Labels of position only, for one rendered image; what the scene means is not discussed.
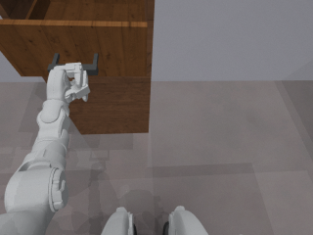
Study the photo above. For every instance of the robot left thigh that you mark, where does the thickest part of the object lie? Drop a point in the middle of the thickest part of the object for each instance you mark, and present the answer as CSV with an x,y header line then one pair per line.
x,y
119,223

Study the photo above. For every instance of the left robot hand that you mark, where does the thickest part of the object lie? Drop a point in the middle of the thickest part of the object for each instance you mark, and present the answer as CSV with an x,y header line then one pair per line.
x,y
60,88

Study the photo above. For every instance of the drawer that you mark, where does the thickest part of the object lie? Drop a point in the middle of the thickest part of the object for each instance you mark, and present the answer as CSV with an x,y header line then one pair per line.
x,y
116,30

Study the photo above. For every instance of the cabinet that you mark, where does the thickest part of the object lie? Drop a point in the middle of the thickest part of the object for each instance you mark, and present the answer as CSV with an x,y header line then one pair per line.
x,y
115,104

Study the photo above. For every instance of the robot left forearm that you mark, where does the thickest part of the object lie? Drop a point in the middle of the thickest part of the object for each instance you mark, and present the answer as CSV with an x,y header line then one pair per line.
x,y
50,146

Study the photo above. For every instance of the left robot upper arm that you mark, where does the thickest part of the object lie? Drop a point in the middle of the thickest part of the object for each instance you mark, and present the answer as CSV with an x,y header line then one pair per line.
x,y
33,197

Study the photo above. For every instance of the robot right shin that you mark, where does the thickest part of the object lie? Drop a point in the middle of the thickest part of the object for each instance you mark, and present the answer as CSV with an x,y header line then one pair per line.
x,y
179,208

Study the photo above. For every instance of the handle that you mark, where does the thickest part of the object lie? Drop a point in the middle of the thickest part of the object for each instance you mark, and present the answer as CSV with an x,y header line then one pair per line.
x,y
91,69

